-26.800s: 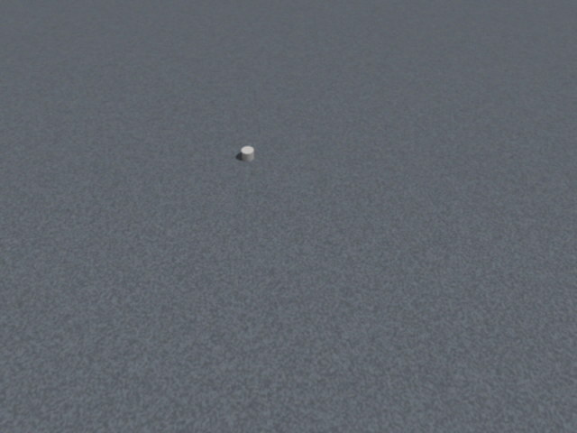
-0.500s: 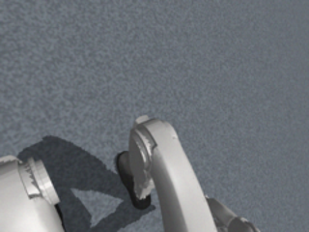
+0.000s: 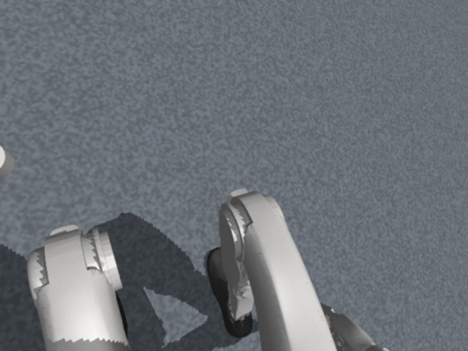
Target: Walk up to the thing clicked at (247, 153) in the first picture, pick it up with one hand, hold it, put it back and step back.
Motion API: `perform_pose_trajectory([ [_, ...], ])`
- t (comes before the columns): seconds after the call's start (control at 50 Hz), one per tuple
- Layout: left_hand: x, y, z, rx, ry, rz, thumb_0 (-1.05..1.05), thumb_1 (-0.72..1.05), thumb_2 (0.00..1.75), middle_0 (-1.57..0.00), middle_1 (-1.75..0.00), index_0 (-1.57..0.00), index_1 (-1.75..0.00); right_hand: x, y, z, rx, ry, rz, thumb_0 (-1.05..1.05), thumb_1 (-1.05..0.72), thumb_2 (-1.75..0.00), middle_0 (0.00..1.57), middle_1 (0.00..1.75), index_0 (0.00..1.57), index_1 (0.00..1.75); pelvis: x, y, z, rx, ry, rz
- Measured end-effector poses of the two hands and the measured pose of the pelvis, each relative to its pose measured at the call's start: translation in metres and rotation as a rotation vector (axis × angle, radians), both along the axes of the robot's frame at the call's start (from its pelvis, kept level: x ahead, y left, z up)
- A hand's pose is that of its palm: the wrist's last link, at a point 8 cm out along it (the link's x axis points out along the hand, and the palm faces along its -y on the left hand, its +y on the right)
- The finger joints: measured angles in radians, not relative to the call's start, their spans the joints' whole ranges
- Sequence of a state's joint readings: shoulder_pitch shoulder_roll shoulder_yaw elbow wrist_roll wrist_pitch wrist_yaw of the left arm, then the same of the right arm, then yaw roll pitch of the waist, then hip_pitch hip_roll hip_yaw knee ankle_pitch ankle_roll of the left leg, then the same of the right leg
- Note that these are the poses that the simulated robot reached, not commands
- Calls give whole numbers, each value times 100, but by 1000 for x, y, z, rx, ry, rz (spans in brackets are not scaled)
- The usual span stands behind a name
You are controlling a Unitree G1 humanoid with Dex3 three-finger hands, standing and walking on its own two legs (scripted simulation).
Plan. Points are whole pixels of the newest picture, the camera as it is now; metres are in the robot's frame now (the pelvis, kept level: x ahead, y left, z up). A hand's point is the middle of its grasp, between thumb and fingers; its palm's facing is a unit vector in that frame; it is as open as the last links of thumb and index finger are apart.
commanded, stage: withdraw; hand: left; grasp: from above
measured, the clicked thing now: out of the picture +0.46 +0.34 -0.29
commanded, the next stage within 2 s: home in 0.56 s
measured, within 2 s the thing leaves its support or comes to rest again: neither
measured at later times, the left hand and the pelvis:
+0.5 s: hand out of the picture +0.42 +0.35 -0.14, palm faces -0.47 -0.10 -0.88, open 14.0 cm; pelvis -0.02 -0.01 +0.02, yaw +4 degrees
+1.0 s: hand out of the picture +0.40 +0.35 -0.03, palm faces -0.34 -0.31 -0.89, open 11.4 cm; pelvis +0.00 +0.00 +0.08, yaw +6 degrees
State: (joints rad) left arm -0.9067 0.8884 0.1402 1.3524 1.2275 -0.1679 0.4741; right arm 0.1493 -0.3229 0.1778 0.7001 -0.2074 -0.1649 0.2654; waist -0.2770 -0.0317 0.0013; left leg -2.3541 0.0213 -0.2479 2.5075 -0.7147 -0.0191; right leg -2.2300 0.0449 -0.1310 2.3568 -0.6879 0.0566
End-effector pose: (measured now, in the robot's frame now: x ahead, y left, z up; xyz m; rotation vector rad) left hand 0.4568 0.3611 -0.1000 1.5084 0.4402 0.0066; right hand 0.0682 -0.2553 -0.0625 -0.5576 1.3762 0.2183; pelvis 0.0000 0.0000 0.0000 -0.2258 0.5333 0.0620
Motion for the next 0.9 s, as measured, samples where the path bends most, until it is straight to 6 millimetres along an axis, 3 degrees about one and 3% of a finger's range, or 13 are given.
perform_pose_trajectory([
  [0.12,-12,6,56,39,84,45,0,-50,99,-9,-100,-9,-100,22,-1,-4,57,-76,-60,0,-91,-90,20,30,20,30,-5,-1,18,34,19,21],
  [0.2,-20,2,75,8,167,49,0,-51,100,-9,-100,-9,-100,28,-2,1,62,-103,-76,0,-91,-90,20,30,20,30,-12,-3,31,54,17,36],
  [0.3,-26,-8,73,-41,236,-1,0,-51,100,-9,-101,-9,-101,23,-11,11,6,-100,-84,0,-91,-90,20,30,20,30,-18,-7,38,64,10,47],
  [0.4,-29,-12,50,-73,238,-65,0,-51,101,-9,-101,-9,-102,8,-23,16,-80,-51,-79,0,-90,-90,20,30,20,30,-20,-10,31,63,5,46],
  [0.54,-23,-12,13,-64,190,-110,0,-51,101,-9,-101,-9,-101,-15,-28,8,-153,25,-86,0,-90,-90,20,30,20,30,-18,-8,12,52,-7,42],
  [0.62,-15,-12,6,-42,123,-108,0,-50,100,-10,-100,-10,-100,-24,-22,1,-146,46,-109,0,-90,-90,20,30,20,30,-15,-5,6,47,2,39],
  [0.68,-10,-11,13,-20,67,-83,0,-49,98,-11,-99,-11,-99,-26,-16,-4,-119,49,-135,0,-90,-90,20,30,20,30,-12,-4,6,49,20,39],
  [0.8,-7,1,49,9,46,26,0,-38,94,-17,-88,-17,-88,-13,-3,-7,-47,12,-168,1,-90,-89,20,30,20,30,-7,-4,19,57,56,38],
  [0.9,-21,4,85,-50,82,105,0,-18,88,-21,-70,-20,-71,1,3,3,12,-23,-202,0,-89,-89,20,30,20,30,-5,-2,42,62,82,48],
])
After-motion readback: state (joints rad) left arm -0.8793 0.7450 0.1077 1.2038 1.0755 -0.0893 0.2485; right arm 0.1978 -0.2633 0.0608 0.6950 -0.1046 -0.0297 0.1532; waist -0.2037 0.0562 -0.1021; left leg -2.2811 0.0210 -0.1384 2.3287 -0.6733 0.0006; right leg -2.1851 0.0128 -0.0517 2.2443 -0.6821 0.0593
